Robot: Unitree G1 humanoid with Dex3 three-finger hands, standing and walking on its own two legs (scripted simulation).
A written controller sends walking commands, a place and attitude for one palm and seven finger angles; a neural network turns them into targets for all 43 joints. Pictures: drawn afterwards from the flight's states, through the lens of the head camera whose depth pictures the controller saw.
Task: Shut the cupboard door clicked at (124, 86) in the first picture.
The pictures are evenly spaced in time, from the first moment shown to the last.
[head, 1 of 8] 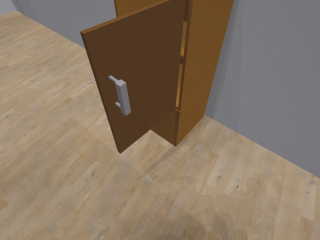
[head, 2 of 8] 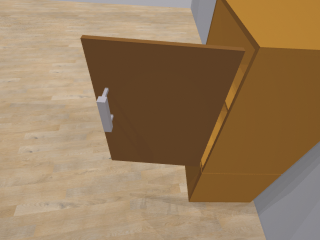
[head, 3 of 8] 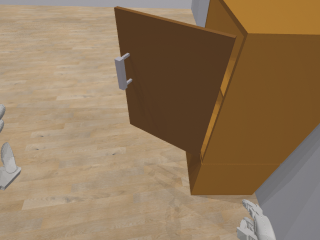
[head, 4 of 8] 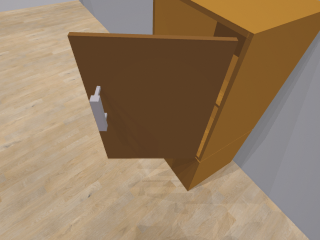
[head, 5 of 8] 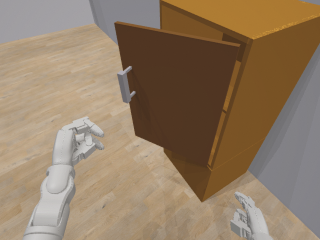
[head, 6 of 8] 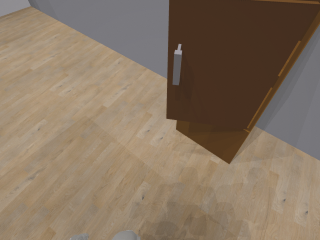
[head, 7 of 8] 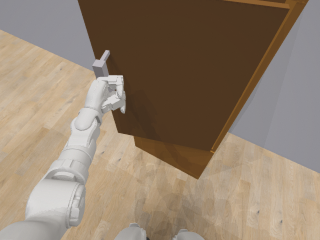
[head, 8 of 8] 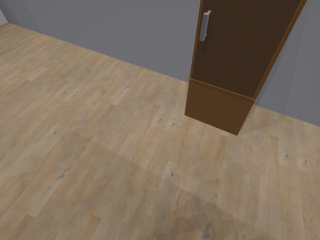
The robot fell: no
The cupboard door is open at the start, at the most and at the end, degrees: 86 86 0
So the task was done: yes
